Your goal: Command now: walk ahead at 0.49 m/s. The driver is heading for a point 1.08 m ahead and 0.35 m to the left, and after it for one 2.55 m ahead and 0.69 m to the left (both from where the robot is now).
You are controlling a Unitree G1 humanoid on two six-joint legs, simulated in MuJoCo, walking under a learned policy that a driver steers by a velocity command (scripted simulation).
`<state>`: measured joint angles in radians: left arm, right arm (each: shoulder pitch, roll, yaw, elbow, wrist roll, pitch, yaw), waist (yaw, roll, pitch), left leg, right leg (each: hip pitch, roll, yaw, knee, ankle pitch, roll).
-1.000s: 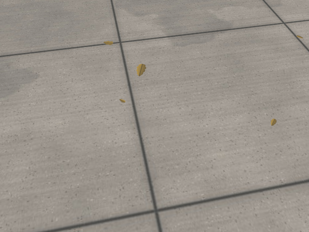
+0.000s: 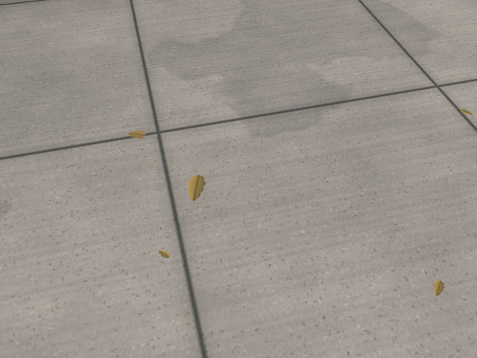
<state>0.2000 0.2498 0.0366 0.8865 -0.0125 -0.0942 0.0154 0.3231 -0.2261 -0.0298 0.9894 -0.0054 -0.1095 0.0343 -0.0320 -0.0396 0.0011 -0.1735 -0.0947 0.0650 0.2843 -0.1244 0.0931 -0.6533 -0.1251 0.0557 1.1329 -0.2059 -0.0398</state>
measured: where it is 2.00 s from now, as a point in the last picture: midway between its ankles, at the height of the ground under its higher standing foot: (166, 228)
